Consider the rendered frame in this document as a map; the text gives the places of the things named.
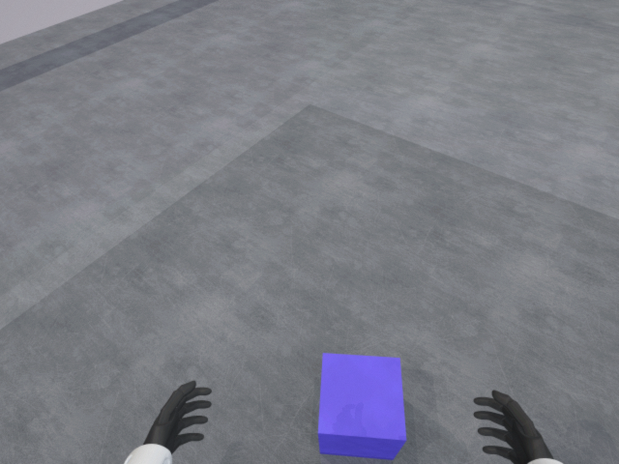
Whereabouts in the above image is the robot left forearm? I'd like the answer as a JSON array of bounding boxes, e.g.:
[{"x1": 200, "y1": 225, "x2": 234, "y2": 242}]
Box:
[{"x1": 124, "y1": 444, "x2": 172, "y2": 464}]

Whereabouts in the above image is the left robot hand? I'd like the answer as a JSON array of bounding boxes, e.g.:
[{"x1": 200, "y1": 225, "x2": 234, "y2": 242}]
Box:
[{"x1": 143, "y1": 381, "x2": 212, "y2": 454}]

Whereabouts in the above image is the carton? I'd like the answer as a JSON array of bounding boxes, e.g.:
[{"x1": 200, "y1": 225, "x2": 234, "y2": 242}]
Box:
[{"x1": 318, "y1": 353, "x2": 406, "y2": 460}]

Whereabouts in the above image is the right robot hand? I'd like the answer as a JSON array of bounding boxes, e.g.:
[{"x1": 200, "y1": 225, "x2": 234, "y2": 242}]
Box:
[{"x1": 474, "y1": 390, "x2": 554, "y2": 464}]

